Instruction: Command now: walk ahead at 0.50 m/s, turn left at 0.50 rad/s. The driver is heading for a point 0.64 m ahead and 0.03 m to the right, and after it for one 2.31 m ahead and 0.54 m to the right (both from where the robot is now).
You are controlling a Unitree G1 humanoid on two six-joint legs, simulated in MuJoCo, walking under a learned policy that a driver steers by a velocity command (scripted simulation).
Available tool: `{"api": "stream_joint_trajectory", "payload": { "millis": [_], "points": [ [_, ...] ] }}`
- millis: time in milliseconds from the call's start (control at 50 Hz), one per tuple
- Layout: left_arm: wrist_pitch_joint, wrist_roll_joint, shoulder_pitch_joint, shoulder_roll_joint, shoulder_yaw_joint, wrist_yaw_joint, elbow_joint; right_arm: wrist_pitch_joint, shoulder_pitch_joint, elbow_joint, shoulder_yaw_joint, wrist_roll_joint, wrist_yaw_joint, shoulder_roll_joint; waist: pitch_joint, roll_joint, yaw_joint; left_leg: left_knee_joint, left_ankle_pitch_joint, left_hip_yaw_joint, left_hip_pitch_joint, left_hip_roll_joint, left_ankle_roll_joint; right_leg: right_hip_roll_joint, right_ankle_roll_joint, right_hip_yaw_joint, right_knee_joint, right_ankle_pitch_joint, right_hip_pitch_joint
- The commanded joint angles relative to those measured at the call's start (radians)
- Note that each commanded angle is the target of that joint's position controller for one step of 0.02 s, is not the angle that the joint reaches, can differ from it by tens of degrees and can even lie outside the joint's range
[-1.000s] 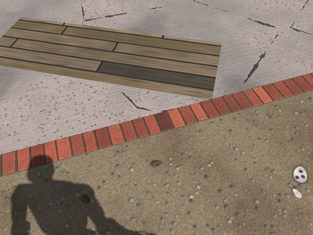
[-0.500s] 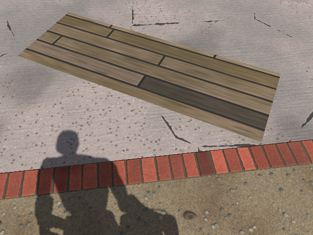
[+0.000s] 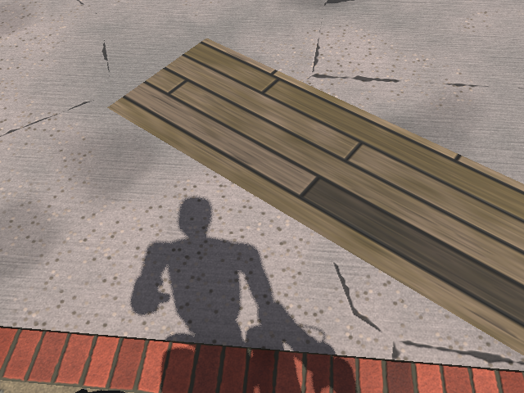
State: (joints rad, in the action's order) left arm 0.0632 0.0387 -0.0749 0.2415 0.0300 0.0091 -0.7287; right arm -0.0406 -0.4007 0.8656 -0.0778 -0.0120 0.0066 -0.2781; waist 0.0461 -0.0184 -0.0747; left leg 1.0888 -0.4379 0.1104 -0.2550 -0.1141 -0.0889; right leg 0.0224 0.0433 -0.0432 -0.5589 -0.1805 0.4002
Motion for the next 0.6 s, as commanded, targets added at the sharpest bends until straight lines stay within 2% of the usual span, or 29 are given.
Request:
{"api": "stream_joint_trajectory", "payload": {
  "millis": [20,40,60,120,180,240,280,320,360,380,400,420,440,460,480,500,520,540,580,600],
  "points": [
    [0.007,-0.002,-0.143,0.077,0.026,0.003,0.011,0.002,0.007,-0.081,-0.008,-0.024,-0.019,-0.058,-0.050,0.071,0.073,0.116,0.098,-0.004,-0.330,0.127,0.018,-0.307,0.123,0.378,0.322,-0.020,-0.295],
    [0.016,-0.006,-0.157,0.078,0.025,0.000,-0.007,0.013,-0.003,-0.083,-0.005,-0.028,-0.029,-0.047,-0.042,0.110,0.058,0.099,0.104,-0.009,-0.303,0.132,0.025,-0.275,0.114,0.312,0.338,0.043,-0.254],
    [0.029,-0.011,-0.180,0.083,0.027,-0.005,-0.021,0.021,-0.003,-0.087,-0.004,-0.029,-0.034,-0.041,-0.048,0.125,0.053,0.085,0.109,-0.012,-0.291,0.127,0.028,-0.266,0.119,0.278,0.344,0.119,-0.242],
    [0.053,-0.018,-0.230,0.099,0.032,-0.017,-0.052,0.029,0.060,-0.113,0.002,-0.029,-0.044,-0.033,-0.040,0.114,0.051,0.026,0.166,0.000,-0.357,0.123,0.037,-0.266,0.142,0.202,0.380,0.209,-0.261],
    [0.051,-0.021,-0.266,0.105,0.034,-0.020,-0.076,0.025,0.187,-0.157,0.014,-0.029,-0.052,-0.027,-0.007,0.101,0.068,-0.122,0.267,-0.023,-0.416,0.137,0.056,-0.246,0.144,0.126,0.411,0.231,-0.278],
    [0.044,-0.029,-0.295,0.117,0.036,-0.026,-0.095,0.018,0.301,-0.194,0.038,-0.026,-0.064,0.001,0.004,0.106,0.089,-0.324,0.363,-0.110,-0.338,0.155,0.062,-0.217,0.131,0.053,0.413,0.271,-0.254],
    [0.037,-0.030,-0.335,0.136,0.040,-0.025,-0.110,0.014,0.360,-0.212,0.045,-0.022,-0.066,-0.002,0.007,0.112,0.111,-0.410,0.367,-0.157,-0.286,0.156,0.052,-0.227,0.128,0.046,0.405,0.286,-0.270],
    [0.029,-0.028,-0.373,0.154,0.044,-0.023,-0.129,0.010,0.390,-0.226,0.044,-0.021,-0.060,-0.015,0.015,0.113,0.119,-0.464,0.330,-0.172,-0.266,0.150,0.032,-0.258,0.126,0.060,0.384,0.323,-0.325],
    [0.017,-0.026,-0.384,0.171,0.048,-0.018,-0.141,0.004,0.373,-0.227,0.039,-0.024,-0.050,-0.031,0.011,0.115,0.106,-0.517,0.245,-0.186,-0.221,0.127,0.004,-0.277,0.120,0.059,0.320,0.432,-0.384],
    [0.011,-0.029,-0.384,0.177,0.048,-0.014,-0.146,-0.001,0.313,-0.208,0.034,-0.029,-0.043,-0.038,-0.017,0.113,0.077,-0.557,0.226,-0.196,-0.134,0.100,-0.011,-0.270,0.109,0.043,0.236,0.559,-0.399],
    [0.004,-0.034,-0.383,0.170,0.045,-0.012,-0.153,-0.011,0.180,-0.161,0.024,-0.039,-0.035,-0.050,-0.085,0.080,0.016,-0.631,0.257,-0.204,0.038,0.073,-0.033,-0.231,0.088,-0.004,0.067,0.634,-0.374],
    [0.004,-0.036,-0.382,0.138,0.033,-0.010,-0.138,-0.021,0.005,-0.110,0.003,-0.059,-0.021,-0.105,-0.200,0.022,-0.049,-0.641,0.209,-0.087,0.291,0.172,-0.072,-0.186,0.062,-0.041,-0.167,0.471,-0.232],
    [0.008,-0.051,-0.411,0.030,0.006,-0.019,-0.078,-0.024,-0.094,-0.106,-0.019,-0.068,-0.006,-0.213,-0.321,-0.190,-0.050,-0.713,0.099,0.353,0.560,0.482,-0.160,-0.053,0.015,-0.086,-0.523,-0.085,0.097],
    [0.003,-0.031,-0.403,0.113,0.031,-0.014,-0.079,-0.011,-0.091,-0.099,-0.029,-0.015,-0.003,-0.226,-0.337,-0.194,-0.050,-0.818,0.146,0.570,0.539,0.541,-0.218,0.009,0.018,0.028,-0.666,-0.347,0.244],
    [-0.001,-0.026,-0.332,0.138,0.042,-0.012,-0.068,-0.007,-0.015,-0.097,-0.015,-0.002,-0.003,-0.172,-0.180,-0.106,-0.015,-0.804,0.176,0.404,0.443,0.487,-0.198,-0.052,0.025,0.073,-0.715,-0.285,0.313],
    [0.004,-0.030,-0.297,0.116,0.034,-0.019,-0.062,-0.014,0.047,-0.101,0.002,-0.002,-0.008,-0.110,-0.094,-0.063,0.015,-0.832,0.265,0.282,0.309,0.437,-0.168,-0.082,0.024,0.076,-0.666,-0.209,0.290],
    [-0.001,-0.031,-0.298,0.098,0.033,-0.023,-0.072,-0.021,0.092,-0.100,0.014,-0.003,-0.011,-0.072,-0.052,-0.049,0.055,-0.867,0.315,0.187,0.213,0.380,-0.125,-0.112,0.018,0.074,-0.590,-0.164,0.232],
    [-0.016,-0.017,-0.319,0.089,0.031,-0.027,-0.082,-0.029,0.108,-0.092,0.020,0.001,-0.009,-0.052,-0.030,-0.070,0.086,-0.892,0.372,0.126,0.144,0.345,-0.102,-0.125,0.005,0.070,-0.543,-0.144,0.177],
    [-0.039,-0.007,-0.333,0.073,0.033,-0.037,-0.095,-0.046,0.098,-0.077,0.019,0.001,-0.009,-0.052,-0.029,-0.058,0.109,-0.921,0.478,0.060,0.095,0.313,-0.104,-0.118,-0.014,0.057,-0.500,-0.097,0.124],
    [-0.046,-0.010,-0.324,0.069,0.034,-0.042,-0.095,-0.052,0.088,-0.067,0.014,0.002,-0.009,-0.066,-0.026,-0.059,0.115,-0.934,0.505,0.029,0.100,0.311,-0.108,-0.112,-0.019,0.056,-0.481,-0.068,0.137]
  ]
}}
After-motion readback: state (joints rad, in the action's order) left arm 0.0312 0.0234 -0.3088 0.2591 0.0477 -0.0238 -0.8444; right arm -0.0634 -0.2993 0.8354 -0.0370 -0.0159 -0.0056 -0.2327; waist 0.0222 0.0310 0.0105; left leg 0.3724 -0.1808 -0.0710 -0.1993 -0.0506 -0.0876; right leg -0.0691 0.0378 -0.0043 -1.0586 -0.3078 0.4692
